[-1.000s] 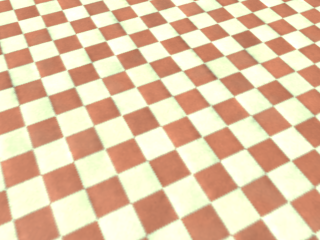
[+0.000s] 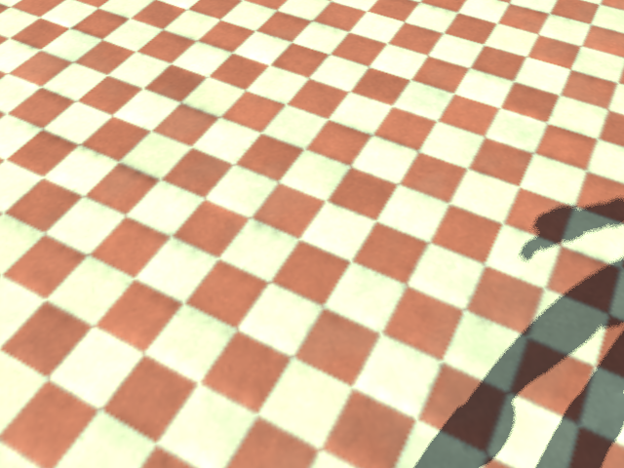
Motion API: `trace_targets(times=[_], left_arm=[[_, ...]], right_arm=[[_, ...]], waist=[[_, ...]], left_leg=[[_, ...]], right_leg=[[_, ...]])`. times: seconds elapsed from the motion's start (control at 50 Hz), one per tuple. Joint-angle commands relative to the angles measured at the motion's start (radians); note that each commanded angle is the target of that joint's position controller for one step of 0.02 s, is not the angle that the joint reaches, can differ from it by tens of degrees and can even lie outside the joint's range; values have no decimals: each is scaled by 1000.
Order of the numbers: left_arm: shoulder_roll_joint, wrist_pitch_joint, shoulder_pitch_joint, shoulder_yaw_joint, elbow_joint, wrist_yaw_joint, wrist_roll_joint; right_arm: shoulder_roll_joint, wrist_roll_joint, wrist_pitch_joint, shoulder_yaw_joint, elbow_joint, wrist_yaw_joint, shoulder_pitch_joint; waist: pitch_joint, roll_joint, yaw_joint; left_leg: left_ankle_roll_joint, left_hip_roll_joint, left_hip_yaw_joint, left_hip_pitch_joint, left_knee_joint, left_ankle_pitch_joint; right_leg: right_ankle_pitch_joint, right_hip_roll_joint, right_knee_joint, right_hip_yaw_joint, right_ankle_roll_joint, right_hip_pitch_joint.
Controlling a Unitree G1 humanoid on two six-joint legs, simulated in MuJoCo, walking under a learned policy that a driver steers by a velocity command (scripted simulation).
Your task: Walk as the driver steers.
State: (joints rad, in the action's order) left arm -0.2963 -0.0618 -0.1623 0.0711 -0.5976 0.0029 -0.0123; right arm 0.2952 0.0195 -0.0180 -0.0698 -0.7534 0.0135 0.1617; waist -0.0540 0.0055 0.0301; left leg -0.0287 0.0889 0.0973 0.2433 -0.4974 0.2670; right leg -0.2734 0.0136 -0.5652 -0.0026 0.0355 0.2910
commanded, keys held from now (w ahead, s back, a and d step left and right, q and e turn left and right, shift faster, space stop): no key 0.90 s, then w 0.10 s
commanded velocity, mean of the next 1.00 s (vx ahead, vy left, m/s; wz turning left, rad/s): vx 0.01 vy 0.00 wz -0.07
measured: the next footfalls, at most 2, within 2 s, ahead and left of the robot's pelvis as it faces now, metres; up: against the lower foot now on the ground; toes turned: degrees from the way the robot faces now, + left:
right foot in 0.02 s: +0.04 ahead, -0.12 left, +0.00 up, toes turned -1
left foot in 0.34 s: +0.03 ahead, +0.12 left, +0.00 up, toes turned -1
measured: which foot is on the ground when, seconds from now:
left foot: down 0.00-0.02, up 0.04-0.32, down 0.34-1.00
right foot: up 0.00-0.00, down 0.02-1.00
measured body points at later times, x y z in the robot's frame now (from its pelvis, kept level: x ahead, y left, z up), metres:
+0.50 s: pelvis +0.00 -0.01 +0.00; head +0.00 +0.00 +0.45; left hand +0.15 +0.23 -0.12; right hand +0.09 -0.28 -0.12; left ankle -0.01 +0.12 -0.74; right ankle +0.00 -0.12 -0.74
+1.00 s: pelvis +0.00 +0.00 +0.00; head +0.00 +0.00 +0.45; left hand +0.08 +0.26 -0.14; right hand +0.06 -0.27 -0.14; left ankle -0.01 +0.12 -0.74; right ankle +0.00 -0.12 -0.73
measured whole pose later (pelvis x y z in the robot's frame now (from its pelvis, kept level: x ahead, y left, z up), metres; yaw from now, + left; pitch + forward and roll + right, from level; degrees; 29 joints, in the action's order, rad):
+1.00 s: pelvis +0.00 +0.00 +0.00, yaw -2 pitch -2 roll +0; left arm -0.24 -0.01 -0.21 0.05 -1.00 -0.04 -0.01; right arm 0.24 0.01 0.01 -0.02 -0.98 0.03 0.23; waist -0.02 0.00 0.00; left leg 0.00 0.01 0.00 0.19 -0.55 0.35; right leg -0.35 -0.01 -0.56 0.03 -0.02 0.22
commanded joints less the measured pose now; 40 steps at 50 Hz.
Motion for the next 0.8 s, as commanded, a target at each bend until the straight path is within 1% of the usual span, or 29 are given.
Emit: trace_targets(times=[0.02, 0.04, 0.06, 0.08, 0.1, 0.12, 0.14, 0.18, 0.22, 0.26, 0.28, 0.3, 0.32, 0.34, 0.36, 0.38, 0.4, 0.42, 0.44, 0.48, 0.54, 0.62, 0.8], left_arm=[[-166, 12, -90, 44, 51, -15, 8], [-199, 19, -39, 38, 72, -16, 36], [-141, 39, -49, 26, 65, -9, 49], [-116, 55, -24, 14, 45, -6, 50], [-125, 64, 8, 17, 36, -6, 41], [-123, 70, 37, 15, 32, -7, 29], [-115, 72, 51, 10, 24, -10, 27], [-88, 71, 72, 1, 10, -12, 27], [-78, 67, 74, -1, -5, -11, 27], [-81, 62, 64, -1, -26, -10, 27], [-76, 60, 71, -5, -34, -9, 25], [-67, 59, 84, -10, -43, -8, 19], [-55, 62, 65, -15, -61, -6, 14], [-43, 69, 31, -19, -75, -4, 26], [-57, 75, -9, -13, -85, 3, 38], [-47, 72, 15, -16, -88, -1, 39], [-68, 68, 61, -11, -91, -6, 35], [-62, 63, 72, -10, -93, -12, 29], [-58, 55, 70, -10, -100, -17, 27], [-52, 50, 51, -8, -118, -21, 28], [-45, 53, 39, -7, -150, -22, 24], [-47, 58, 20, -4, -197, -25, 22], [-54, 60, -9, -4, -297, -36, 17]], right_arm=[[75, -30, 24, -5, 34, -12, 43], [40, -49, 31, 9, 64, -13, 19], [116, -35, 25, -11, 68, -1, -49], [133, -19, 19, -20, 63, 0, -47], [130, -17, 12, -24, 40, 5, -25], [139, -23, 4, -30, 29, 10, -14], [133, -24, 0, -30, 19, 11, 1], [97, -19, -1, -20, 3, 9, 34], [70, -18, 0, -7, 6, 8, 7], [73, -16, 0, -3, 9, 7, -6], [74, -15, 2, -1, 3, 6, 6], [67, -19, 4, 2, -8, 4, 30], [73, -31, 8, 5, -14, 1, 43], [115, -42, 12, 0, -12, 4, 49], [181, -34, 11, -13, -15, 6, 42], [149, -24, 14, -11, -27, 1, 17], [108, -29, 20, 0, -22, -4, 0], [94, -37, 27, 6, -29, -3, -5], [89, -38, 35, 9, -33, -3, -4], [83, -34, 45, 13, -50, 2, 18], [81, -31, 43, 17, -67, 10, 28], [77, -30, 40, 21, -88, 15, 30], [64, -27, 36, 27, -146, 17, 34]], waist=[[196, -73, -15], [176, -275, -1], [179, -195, -67], [152, -184, -47], [136, -172, -34], [115, -170, -29], [112, -159, -17], [128, -142, -1], [123, -148, -22], [123, -149, -36], [122, -144, -28], [117, -133, -7], [109, -104, 4], [115, -49, -16], [100, 56, -67], [86, 113, -57], [55, 85, -33], [57, 77, -33], [47, 77, -31], [52, 54, -28], [49, 23, -22], [45, -2, -19], [40, -9, -24]], left_leg=[[43, 75, -46, 93, -144, -75], [-30, -19, -24, 239, -252, 313], [-51, -7, -101, 230, -384, 376], [-53, -4, -123, 240, -447, 349], [-52, -3, -130, 251, -460, 309], [-58, -1, -139, 257, -465, 264], [-64, -7, -139, 222, -480, 223], [-69, -14, -127, 157, -416, 171], [-66, -19, -113, 112, -294, 152], [-60, -26, -107, 72, -190, 136], [-54, -30, -103, 37, -117, 92], [-42, -38, -93, -23, 0, -6], [-25, -31, -107, -98, 108, -163], [-2, 23, -173, -162, 110, -317], [32, 55, -175, -150, 59, -332], [60, 37, -176, -37, 76, -129], [56, 18, -172, 9, 101, -53], [43, 13, -168, 22, 111, -44], [32, 3, -158, 19, 109, -62], [23, -4, -148, -3, 96, -77], [23, -12, -142, -18, 88, -78], [28, -20, -137, -29, 85, -87], [30, -37, -123, -35, 91, -113]], right_leg=[[490, 153, 227, 205, -95, -350], [629, 342, 202, 393, -267, -298], [564, 344, 216, 385, -344, -227], [518, 297, 224, 324, -321, -204], [456, 250, 226, 277, -281, -196], [469, 235, 224, 256, -260, -183], [532, 222, 218, 230, -256, -152], [542, 189, 211, 178, -249, -132], [490, 175, 203, 171, -247, -134], [428, 186, 199, 205, -258, -141], [384, 185, 196, 215, -252, -132], [319, 170, 189, 211, -232, -110], [234, 147, 191, 204, -190, -74], [132, 105, 171, 183, -139, -38], [41, 44, 166, 132, -103, -17], [19, 6, 161, 81, -70, -82], [29, 5, 136, 77, -61, -105], [52, 9, 126, 76, -65, -114], [81, 14, 127, 85, -71, -107], [103, 17, 133, 87, -75, -102], [117, 16, 137, 85, -69, -92], [140, 15, 139, 81, -59, -93], [178, 16, 141, 73, -52, -114]])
